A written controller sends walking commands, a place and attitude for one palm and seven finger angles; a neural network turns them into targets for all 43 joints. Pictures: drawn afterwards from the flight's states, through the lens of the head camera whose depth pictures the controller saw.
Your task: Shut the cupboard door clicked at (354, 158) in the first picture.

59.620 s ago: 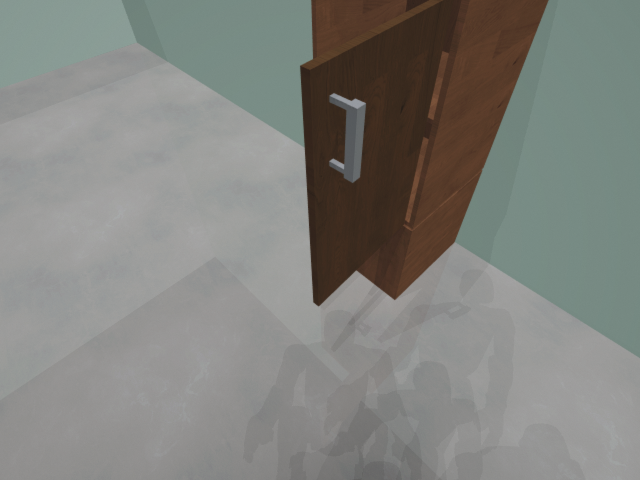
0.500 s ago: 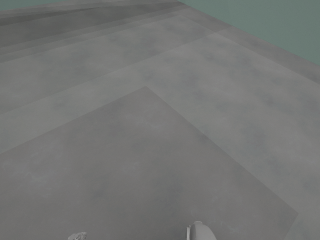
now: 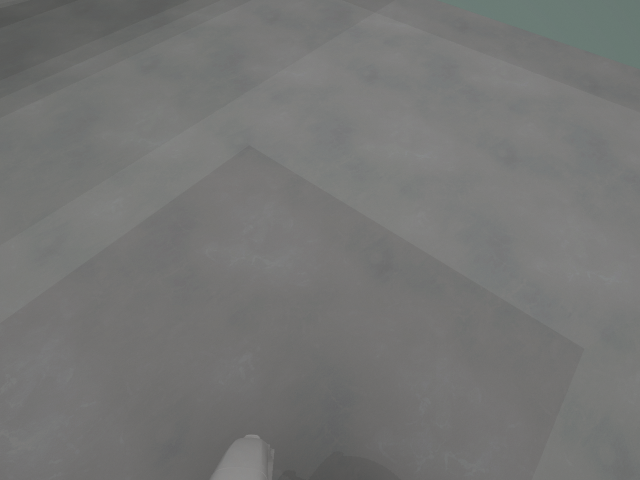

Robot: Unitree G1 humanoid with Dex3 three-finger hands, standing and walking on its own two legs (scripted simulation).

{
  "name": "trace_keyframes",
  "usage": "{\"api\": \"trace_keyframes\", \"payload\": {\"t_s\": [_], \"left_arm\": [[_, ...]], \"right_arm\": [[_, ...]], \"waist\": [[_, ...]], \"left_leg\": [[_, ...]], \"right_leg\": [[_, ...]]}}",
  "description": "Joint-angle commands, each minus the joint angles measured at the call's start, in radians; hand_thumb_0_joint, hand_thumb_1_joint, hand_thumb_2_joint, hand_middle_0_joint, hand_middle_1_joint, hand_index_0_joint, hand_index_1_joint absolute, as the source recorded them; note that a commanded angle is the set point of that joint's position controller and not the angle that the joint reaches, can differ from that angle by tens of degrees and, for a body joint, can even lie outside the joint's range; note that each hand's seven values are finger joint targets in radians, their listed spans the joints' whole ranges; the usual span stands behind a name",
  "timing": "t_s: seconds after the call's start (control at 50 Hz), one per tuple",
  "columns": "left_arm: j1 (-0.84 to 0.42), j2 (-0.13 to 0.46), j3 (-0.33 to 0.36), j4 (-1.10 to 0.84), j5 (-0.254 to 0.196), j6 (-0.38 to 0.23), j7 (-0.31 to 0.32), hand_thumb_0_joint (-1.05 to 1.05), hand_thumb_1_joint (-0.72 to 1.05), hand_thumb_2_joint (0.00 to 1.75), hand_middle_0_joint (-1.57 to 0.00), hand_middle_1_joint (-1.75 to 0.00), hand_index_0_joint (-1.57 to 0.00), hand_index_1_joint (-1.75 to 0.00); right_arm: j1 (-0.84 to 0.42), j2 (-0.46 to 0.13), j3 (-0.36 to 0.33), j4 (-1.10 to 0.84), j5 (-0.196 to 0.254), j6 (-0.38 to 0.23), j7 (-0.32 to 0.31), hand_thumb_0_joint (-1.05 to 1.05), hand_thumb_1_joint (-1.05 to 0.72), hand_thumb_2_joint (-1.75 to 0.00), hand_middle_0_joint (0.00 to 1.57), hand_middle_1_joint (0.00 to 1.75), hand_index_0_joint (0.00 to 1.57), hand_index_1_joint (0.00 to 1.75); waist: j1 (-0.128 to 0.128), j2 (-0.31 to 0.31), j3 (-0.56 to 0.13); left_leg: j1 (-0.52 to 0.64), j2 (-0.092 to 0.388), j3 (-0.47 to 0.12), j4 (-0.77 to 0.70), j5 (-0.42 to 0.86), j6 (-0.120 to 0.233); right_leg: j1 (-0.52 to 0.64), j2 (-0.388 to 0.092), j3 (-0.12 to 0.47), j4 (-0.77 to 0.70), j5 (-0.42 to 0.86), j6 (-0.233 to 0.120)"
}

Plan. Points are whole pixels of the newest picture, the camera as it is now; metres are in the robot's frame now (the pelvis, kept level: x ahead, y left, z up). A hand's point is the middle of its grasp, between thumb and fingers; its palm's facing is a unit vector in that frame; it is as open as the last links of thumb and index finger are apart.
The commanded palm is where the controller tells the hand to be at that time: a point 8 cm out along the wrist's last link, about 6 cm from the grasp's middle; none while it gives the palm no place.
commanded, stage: turn to face it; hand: left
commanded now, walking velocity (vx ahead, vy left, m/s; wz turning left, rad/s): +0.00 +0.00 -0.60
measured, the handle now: out of the picture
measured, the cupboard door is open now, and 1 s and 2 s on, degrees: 25 25 25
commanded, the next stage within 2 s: none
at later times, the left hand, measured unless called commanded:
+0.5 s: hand (166, 402) +0.23 +0.25 -0.16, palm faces -0.25 -0.94 -0.23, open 7.4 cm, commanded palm none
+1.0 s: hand (238, 377) +0.28 +0.15 -0.16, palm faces -0.53 -0.82 -0.22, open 7.4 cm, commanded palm none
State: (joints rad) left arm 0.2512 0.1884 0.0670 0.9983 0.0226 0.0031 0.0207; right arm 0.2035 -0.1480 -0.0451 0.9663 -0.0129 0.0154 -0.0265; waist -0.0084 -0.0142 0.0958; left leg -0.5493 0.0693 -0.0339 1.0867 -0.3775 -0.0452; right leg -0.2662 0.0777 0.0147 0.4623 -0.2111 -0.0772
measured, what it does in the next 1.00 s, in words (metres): walks ahead, turning right: left foot, then right foot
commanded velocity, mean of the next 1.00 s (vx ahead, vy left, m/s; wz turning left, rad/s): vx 0.00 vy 0.00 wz -0.60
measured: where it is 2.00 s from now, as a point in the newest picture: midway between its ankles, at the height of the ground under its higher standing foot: outside the picture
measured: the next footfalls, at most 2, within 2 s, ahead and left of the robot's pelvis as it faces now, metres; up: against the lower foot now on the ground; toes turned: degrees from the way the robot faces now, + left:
left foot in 0.20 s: +0.13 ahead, +0.17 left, +0.00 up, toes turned -6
right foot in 0.62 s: +0.07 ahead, -0.08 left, +0.00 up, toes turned -29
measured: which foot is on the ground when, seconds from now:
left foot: up 0.00-0.18, down 0.20-0.64, up 0.66-1.00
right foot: down 0.00-0.20, up 0.22-0.60, down 0.62-1.00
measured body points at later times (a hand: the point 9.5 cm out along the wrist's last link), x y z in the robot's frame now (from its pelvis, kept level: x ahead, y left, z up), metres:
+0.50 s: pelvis +0.07 +0.06 +0.00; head +0.13 +0.07 +0.45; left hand +0.25 +0.30 -0.14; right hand +0.08 -0.20 -0.13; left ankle +0.09 +0.18 -0.74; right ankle +0.01 -0.08 -0.67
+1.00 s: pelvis +0.10 +0.03 +0.00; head +0.14 +0.00 +0.44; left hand +0.30 +0.19 -0.15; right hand +0.03 -0.23 -0.14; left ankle +0.18 +0.14 -0.70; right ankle +0.03 -0.06 -0.74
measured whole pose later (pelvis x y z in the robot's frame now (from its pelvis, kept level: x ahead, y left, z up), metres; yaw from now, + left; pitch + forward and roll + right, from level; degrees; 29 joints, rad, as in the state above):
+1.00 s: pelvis +0.10 +0.03 +0.00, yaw -34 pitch +2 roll +0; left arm 0.20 0.20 0.06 0.89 0.03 0.03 -0.01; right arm 0.18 -0.22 -0.05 0.89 0.00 0.05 -0.01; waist 0.01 -0.01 0.06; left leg -0.44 0.04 0.02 0.83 -0.41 -0.09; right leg -0.27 0.04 0.09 0.52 -0.28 -0.02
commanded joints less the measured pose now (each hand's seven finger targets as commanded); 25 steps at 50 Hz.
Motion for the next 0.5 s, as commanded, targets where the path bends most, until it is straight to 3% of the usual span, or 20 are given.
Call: {"api": "trace_keyframes", "payload": {"t_s": [0.0,0.08,0.12,0.14,0.16,0.18,0.2,0.22,0.24,0.26,0.3,0.36,0.48], "left_arm": [[0.013,0.155,0.038,-0.086,0.002,-0.022,-0.007,0.0,0.9,0.9,-0.2,-0.3,-0.2,-0.3],[0.018,0.185,0.057,-0.11,0.007,-0.009,-0.008,0.0,0.9,0.9,-0.2,-0.3,-0.2,-0.3],[0.0,0.192,0.06,-0.125,-0.001,0.0,-0.009,0.0,0.9,0.9,-0.2,-0.3,-0.2,-0.3],[-0.019,0.18,0.059,-0.137,-0.006,0.005,-0.008,0.0,0.9,0.9,-0.2,-0.3,-0.2,-0.3],[-0.003,0.132,0.05,-0.15,-0.012,0.008,-0.006,0.0,0.9,0.9,-0.2,-0.3,-0.2,-0.3],[0.018,0.09,0.04,-0.166,-0.023,0.01,-0.013,0.0,0.9,0.9,-0.2,-0.3,-0.2,-0.3],[-0.005,0.125,0.04,-0.17,-0.013,0.012,-0.01,0.0,0.9,0.9,-0.2,-0.3,-0.2,-0.3],[0.009,0.122,0.044,-0.182,-0.005,0.014,-0.015,0.0,0.9,0.9,-0.2,-0.3,-0.2,-0.3],[0.007,0.128,0.052,-0.167,0.003,0.023,-0.019,0.0,0.9,0.9,-0.2,-0.3,-0.2,-0.3],[0.004,0.144,0.055,-0.167,0.003,0.028,-0.025,0.0,0.9,0.9,-0.2,-0.3,-0.2,-0.3],[-0.013,0.131,0.051,-0.178,-0.003,0.041,-0.038,0.0,0.9,0.9,-0.2,-0.3,-0.2,-0.3],[-0.054,0.119,0.043,-0.198,-0.002,0.05,-0.053,0.0,0.9,0.9,-0.2,-0.3,-0.2,-0.3],[-0.125,0.101,0.032,-0.226,-0.001,0.046,-0.062,0.0,0.9,0.9,-0.2,-0.3,-0.2,-0.3]], "right_arm": [[0.062,-0.081,-0.012,-0.059,-0.004,0.004,0.002,0.0,-0.9,-0.9,0.2,0.3,0.2,0.3],[-0.041,-0.096,-0.013,-0.11,0.007,-0.015,-0.003,0.0,-0.9,-0.9,0.2,0.3,0.2,0.3],[-0.015,-0.119,-0.016,-0.11,0.01,-0.023,-0.008,0.0,-0.9,-0.9,0.2,0.3,0.2,0.3],[0.018,-0.142,-0.023,-0.102,0.009,-0.029,-0.012,0.0,-0.9,-0.9,0.2,0.3,0.2,0.3],[0.049,-0.204,-0.032,-0.101,0.003,-0.04,-0.013,0.0,-0.9,-0.9,0.2,0.3,0.2,0.3],[0.084,-0.292,-0.046,-0.113,-0.011,-0.044,-0.014,0.0,-0.9,-0.9,0.2,0.3,0.2,0.3],[0.102,-0.292,-0.041,-0.118,-0.017,-0.033,-0.018,0.0,-0.9,-0.9,0.2,0.3,0.2,0.3],[0.061,-0.27,-0.032,-0.142,-0.021,-0.03,-0.019,0.0,-0.9,-0.9,0.2,0.3,0.2,0.3],[0.022,-0.254,-0.026,-0.149,-0.024,-0.037,-0.021,0.0,-0.9,-0.9,0.2,0.3,0.2,0.3],[-0.015,-0.237,-0.019,-0.163,-0.019,-0.036,-0.021,0.0,-0.9,-0.9,0.2,0.3,0.2,0.3],[-0.025,-0.216,-0.015,-0.17,-0.021,-0.031,-0.021,0.0,-0.9,-0.9,0.2,0.3,0.2,0.3],[0.017,-0.232,-0.026,-0.161,-0.018,-0.027,-0.018,0.0,-0.9,-0.9,0.2,0.3,0.2,0.3],[0.055,-0.264,-0.046,-0.134,-0.021,-0.018,-0.005,0.0,-0.9,-0.9,0.2,0.3,0.2,0.3]], "waist": [[-0.013,-0.129,-0.13],[0.02,-0.149,-0.158],[0.002,-0.15,-0.175],[-0.021,-0.137,-0.18],[-0.023,0.033,-0.212],[-0.028,0.29,-0.231],[-0.043,0.208,-0.216],[-0.013,0.112,-0.166],[0.004,0.201,-0.165],[0.014,0.252,-0.147],[0.017,0.231,-0.135],[-0.005,0.203,-0.144],[-0.03,0.25,-0.144]], "left_leg": [[0.059,-0.014,0.046,-0.131,0.043,-0.028],[0.131,-0.049,0.054,-0.333,0.007,-0.033],[0.254,-0.068,0.06,-0.493,0.102,-0.03],[0.384,-0.043,0.059,-0.613,0.198,-0.025],[0.519,0.113,-0.081,-0.708,0.363,0.013],[0.609,0.378,-0.305,-0.715,0.71,0.142],[0.54,0.441,-0.306,-0.701,0.812,0.224],[0.473,0.416,-0.239,-0.716,0.795,0.233],[0.462,0.364,-0.208,-0.72,0.822,0.208],[0.444,0.337,-0.14,-0.708,0.811,0.194],[0.448,0.276,-0.021,-0.706,0.781,0.169],[0.491,0.263,0.044,-0.703,0.716,0.165],[0.485,0.287,0.13,-0.675,0.658,0.16]], "right_leg": [[0.027,-0.234,0.223,-0.106,0.455,-0.108],[0.084,-0.246,0.298,-0.02,0.558,-0.104],[0.056,-0.216,0.299,0.042,0.539,-0.06],[-0.024,-0.184,0.281,0.084,0.46,-0.02],[-0.143,-0.091,0.215,0.18,0.196,0.032],[-0.294,0.003,0.064,0.422,-0.375,0.09],[-0.271,-0.043,0.054,0.623,-0.464,0.098],[-0.286,-0.073,0.047,0.709,-0.404,0.11],[-0.313,-0.075,0.046,0.768,-0.369,0.125],[-0.322,-0.099,0.038,0.799,-0.343,0.13],[-0.309,-0.11,0.014,0.768,-0.277,0.138],[-0.294,-0.119,-0.041,0.664,-0.24,0.142],[-0.189,-0.112,-0.103,0.386,-0.205,0.123]]}}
